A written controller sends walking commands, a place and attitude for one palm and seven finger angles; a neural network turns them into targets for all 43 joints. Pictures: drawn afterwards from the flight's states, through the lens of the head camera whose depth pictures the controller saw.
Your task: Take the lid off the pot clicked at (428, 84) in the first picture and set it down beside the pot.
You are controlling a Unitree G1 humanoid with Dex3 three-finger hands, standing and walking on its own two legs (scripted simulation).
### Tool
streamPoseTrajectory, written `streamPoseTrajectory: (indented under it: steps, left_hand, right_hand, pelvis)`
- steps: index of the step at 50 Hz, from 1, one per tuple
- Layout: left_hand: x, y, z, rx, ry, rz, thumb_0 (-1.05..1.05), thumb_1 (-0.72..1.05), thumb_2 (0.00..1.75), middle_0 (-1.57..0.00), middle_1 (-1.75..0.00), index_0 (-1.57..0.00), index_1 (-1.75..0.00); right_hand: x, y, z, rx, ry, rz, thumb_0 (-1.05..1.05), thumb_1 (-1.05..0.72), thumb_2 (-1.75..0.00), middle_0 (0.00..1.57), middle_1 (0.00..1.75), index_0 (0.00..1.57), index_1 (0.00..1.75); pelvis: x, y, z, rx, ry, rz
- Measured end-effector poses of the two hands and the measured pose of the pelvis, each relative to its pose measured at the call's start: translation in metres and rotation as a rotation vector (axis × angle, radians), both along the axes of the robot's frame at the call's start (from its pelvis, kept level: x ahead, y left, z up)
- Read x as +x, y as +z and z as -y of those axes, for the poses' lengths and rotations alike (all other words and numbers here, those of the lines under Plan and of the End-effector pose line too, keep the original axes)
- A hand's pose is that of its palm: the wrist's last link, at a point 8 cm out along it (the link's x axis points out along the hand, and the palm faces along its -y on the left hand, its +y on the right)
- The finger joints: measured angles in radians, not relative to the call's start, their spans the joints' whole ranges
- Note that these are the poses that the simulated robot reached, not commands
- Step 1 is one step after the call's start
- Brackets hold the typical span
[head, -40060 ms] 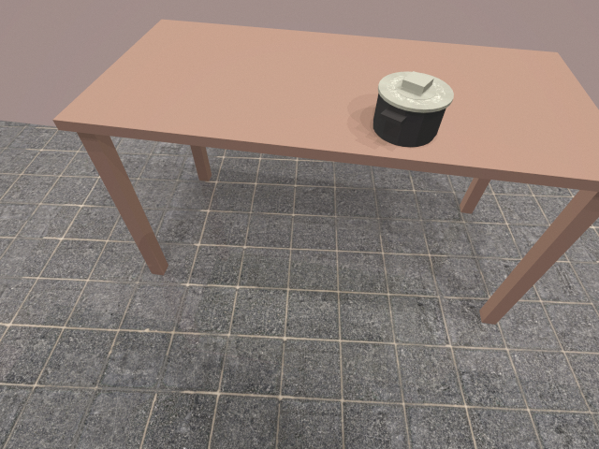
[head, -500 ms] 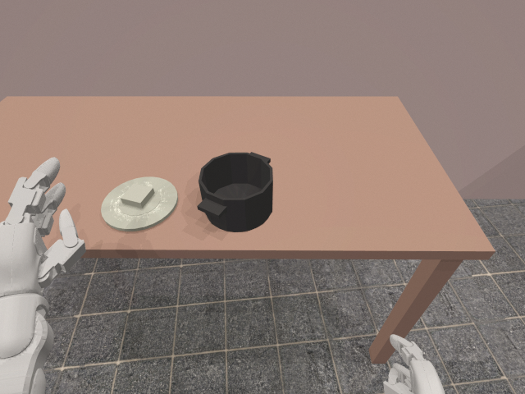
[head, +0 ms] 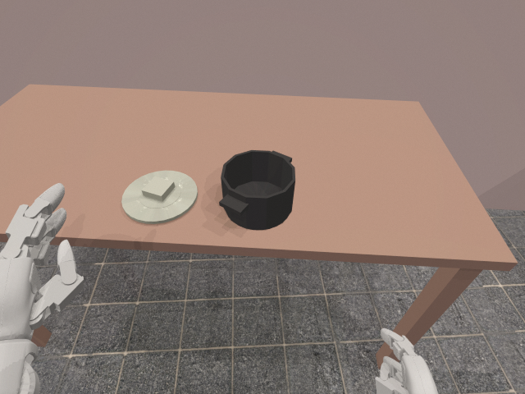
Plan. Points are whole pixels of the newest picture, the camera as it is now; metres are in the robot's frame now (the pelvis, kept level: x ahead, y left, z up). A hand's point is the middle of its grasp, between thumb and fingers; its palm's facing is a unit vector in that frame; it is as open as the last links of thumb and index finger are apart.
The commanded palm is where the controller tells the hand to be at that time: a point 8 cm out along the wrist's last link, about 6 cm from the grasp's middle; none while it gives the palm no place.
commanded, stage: step back with the hand held close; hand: left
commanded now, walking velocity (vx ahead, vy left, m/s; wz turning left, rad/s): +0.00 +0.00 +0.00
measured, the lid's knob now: (158, 188) +0.51 +0.32 -0.02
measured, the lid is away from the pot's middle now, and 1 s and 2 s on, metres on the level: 0.23 0.23 0.23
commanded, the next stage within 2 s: stop stepping back and stand still in 1.32 s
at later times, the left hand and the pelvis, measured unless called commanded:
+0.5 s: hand (73, 294) +0.17 +0.25 +0.15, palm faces +0.25 -0.85 -0.47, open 7.4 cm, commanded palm +0.11 +0.30 +0.17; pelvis -0.03 +0.02 -0.01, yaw -2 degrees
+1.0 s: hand out of the picture +0.07 +0.27 +0.15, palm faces +0.41 -0.82 -0.41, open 7.4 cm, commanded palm +0.01 +0.32 +0.17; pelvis -0.11 +0.03 -0.03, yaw +3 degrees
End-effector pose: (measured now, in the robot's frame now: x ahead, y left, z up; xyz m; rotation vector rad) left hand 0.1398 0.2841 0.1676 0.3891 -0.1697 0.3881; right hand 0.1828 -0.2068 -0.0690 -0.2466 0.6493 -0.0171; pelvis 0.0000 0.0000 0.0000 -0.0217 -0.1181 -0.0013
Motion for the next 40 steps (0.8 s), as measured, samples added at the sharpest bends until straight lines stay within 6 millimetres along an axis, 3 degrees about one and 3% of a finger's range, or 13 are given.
streamPoseTrajectory:
  steps: [9,19,29,40]
  left_hand:
    - [0.004,0.015,-0.001,0.08,-0.041,0.047,0.02,0.89,0.9,-0.21,-0.3,-0.21,-0.3]
    - [0.014,-0.004,0.001,0.093,-0.161,-0.038,0.02,0.89,0.9,-0.21,-0.3,-0.21,-0.3]
    - [-0.026,0.003,-0.009,0.156,-0.145,0.03,0.02,0.89,0.9,-0.21,-0.3,-0.22,-0.3]
    - [-0.065,-0.005,-0.024,0.135,-0.089,0.113,0.02,0.89,0.9,-0.21,-0.3,-0.22,-0.3]
  right_hand:
    - [-0.002,0.002,0.004,0.0,-0.032,0.0,0.02,-0.91,-0.9,0.21,0.3,0.21,0.3]
    - [-0.037,0.001,0.028,-0.06,-0.189,-0.055,0.01,-0.91,-0.9,0.21,0.3,0.2,0.3]
    - [-0.077,-0.007,0.023,-0.072,-0.208,-0.07,0.02,-0.91,-0.9,0.21,0.3,0.2,0.3]
    - [-0.117,-0.019,0.002,-0.083,-0.183,-0.069,0.02,-0.91,-0.9,0.21,0.3,0.2,0.3]
  pelvis:
    - [-0.001,-0.002,-0.003,-0.009,-0.016,-0.045]
    - [-0.013,-0.007,-0.018,0.002,-0.041,-0.093]
    - [-0.044,-0.018,-0.023,-0.008,-0.028,-0.092]
    - [-0.078,-0.028,-0.033,-0.028,-0.006,-0.087]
